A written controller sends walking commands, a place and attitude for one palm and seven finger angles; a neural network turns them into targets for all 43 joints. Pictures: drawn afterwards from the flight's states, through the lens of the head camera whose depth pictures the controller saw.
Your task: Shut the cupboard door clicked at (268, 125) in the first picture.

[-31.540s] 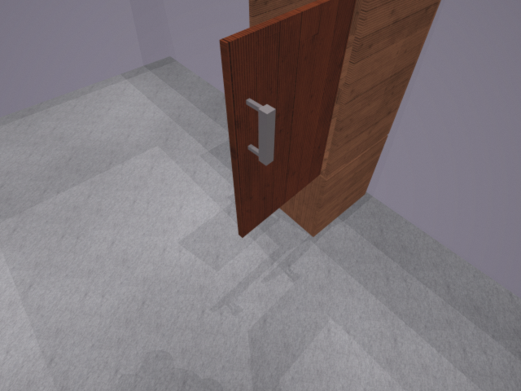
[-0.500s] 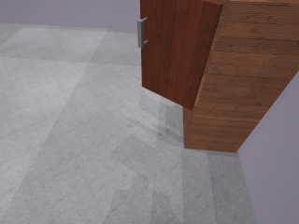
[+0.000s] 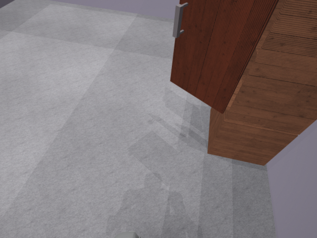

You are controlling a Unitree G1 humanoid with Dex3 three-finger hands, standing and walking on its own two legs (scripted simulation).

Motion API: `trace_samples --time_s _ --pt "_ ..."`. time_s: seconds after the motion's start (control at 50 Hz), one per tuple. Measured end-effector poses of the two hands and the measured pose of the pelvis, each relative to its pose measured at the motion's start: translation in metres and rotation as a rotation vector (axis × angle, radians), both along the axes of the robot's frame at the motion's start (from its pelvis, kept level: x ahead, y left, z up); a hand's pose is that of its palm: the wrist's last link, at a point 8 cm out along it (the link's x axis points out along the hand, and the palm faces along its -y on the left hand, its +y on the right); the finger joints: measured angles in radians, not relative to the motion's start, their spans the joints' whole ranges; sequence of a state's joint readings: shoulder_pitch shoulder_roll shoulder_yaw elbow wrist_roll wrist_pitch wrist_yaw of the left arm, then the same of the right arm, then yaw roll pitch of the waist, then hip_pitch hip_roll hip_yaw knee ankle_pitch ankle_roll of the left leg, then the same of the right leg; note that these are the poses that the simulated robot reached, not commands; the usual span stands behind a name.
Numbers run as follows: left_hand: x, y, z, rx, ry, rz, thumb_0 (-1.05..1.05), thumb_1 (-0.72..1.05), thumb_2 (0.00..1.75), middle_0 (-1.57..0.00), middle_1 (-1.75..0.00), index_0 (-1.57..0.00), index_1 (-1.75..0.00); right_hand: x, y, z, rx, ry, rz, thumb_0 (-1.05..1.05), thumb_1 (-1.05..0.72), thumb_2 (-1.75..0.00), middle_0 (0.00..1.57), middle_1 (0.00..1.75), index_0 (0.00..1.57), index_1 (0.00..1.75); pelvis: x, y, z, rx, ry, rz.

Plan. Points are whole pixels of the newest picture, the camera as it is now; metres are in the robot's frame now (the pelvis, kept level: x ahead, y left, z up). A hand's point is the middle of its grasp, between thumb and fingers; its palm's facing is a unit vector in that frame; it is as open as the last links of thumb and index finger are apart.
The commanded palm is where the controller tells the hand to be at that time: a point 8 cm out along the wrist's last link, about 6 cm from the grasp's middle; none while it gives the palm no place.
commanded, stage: walk to a spot facing it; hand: left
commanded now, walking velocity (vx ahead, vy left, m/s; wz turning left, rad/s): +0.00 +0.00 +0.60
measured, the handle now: (180, 20) +0.97 -0.06 +0.07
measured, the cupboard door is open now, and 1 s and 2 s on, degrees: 60 60 60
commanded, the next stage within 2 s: turn to face it in 1.54 s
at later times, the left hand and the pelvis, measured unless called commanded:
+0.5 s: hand out of the picture +0.06 +0.25 -0.15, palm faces +0.28 -0.93 -0.25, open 7.4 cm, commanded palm none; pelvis +0.00 +0.01 +0.02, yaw +17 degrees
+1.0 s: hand out of the picture -0.06 +0.13 -0.14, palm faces +0.66 -0.71 -0.26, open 7.4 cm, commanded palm none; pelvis +0.08 +0.01 +0.01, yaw +40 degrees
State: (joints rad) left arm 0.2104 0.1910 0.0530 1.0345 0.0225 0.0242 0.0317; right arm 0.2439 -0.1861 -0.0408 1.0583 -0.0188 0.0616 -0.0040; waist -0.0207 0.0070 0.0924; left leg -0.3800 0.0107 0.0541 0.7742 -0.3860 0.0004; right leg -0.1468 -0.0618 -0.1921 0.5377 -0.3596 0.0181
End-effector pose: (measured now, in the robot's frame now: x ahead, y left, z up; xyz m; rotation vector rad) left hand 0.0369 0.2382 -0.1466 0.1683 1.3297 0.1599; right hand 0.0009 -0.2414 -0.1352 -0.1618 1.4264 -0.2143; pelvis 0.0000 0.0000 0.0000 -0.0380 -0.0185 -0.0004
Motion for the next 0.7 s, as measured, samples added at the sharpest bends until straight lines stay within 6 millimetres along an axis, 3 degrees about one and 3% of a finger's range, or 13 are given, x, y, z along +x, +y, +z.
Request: trace_samples --time_s 0.12,0.24,0.38,0.48,0.58,0.7 --pt "-0.01 0.026 -0.02 -0.02 0.001 0.083 0.0 0.91 0.9 -0.2 -0.3 -0.2 -0.3 0.033 0.015 0.0 -0.04 -0.048 0.096 0.01 -0.91 -0.9 0.2 0.29 0.2 0.3 0.0 0.022 -0.013 0.004 0.003 0.073" --pt "-0.002 0.05 0.005 0.003 -0.039 0.112 0.01 0.91 0.9 -0.2 -0.3 -0.2 -0.3 0.054 0.028 0.017 -0.053 -0.082 0.17 0.01 -0.91 -0.9 0.2 0.29 0.2 0.3 -0.006 0.033 0.006 -0.013 0.041 0.127" --pt "0.008 0.066 0.024 0.043 -0.144 0.174 0.01 0.91 0.9 -0.2 -0.3 -0.2 -0.3 0.075 0.028 0.029 -0.055 -0.089 0.248 0.01 -0.91 -0.9 0.2 0.3 0.2 0.3 -0.006 0.028 0.016 -0.024 0.064 0.214" --pt "0.003 0.061 0.031 0.065 -0.167 0.224 0.01 0.91 0.9 -0.2 -0.3 -0.2 -0.3 0.093 0.018 0.028 -0.047 -0.092 0.3 0.01 -0.9 -0.9 0.2 0.3 0.2 0.3 -0.003 0.016 0.016 -0.021 0.073 0.282" --pt "-0.01 0.042 0.037 0.086 -0.166 0.279 0.01 0.91 0.9 -0.2 -0.3 -0.2 -0.3 0.115 0.002 0.02 -0.029 -0.086 0.362 0.01 -0.9 -0.9 0.2 0.3 0.2 0.3 0.001 -0.003 0.014 -0.013 0.08 0.353" --pt "-0.053 0.007 0.041 0.127 -0.111 0.375 0.0 0.91 0.9 -0.2 -0.3 -0.2 -0.3 0.156 -0.013 0.003 0.009 -0.095 0.432 0.01 -0.91 -0.9 0.2 0.29 0.2 0.3 0.017 -0.027 0.008 0.032 0.082 0.421"
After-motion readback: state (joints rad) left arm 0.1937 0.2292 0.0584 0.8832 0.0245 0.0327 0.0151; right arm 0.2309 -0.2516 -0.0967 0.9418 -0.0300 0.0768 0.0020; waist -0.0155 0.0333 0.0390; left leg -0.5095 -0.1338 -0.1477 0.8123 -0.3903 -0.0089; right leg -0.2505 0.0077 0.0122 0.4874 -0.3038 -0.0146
